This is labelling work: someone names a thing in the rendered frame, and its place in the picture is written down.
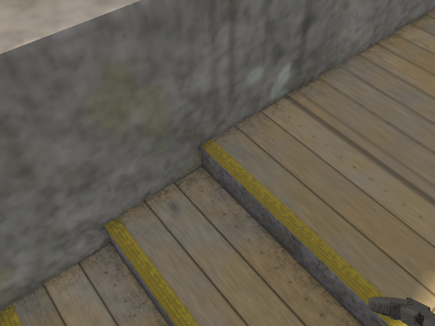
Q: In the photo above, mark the robot right hand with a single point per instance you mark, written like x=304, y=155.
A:
x=409, y=311

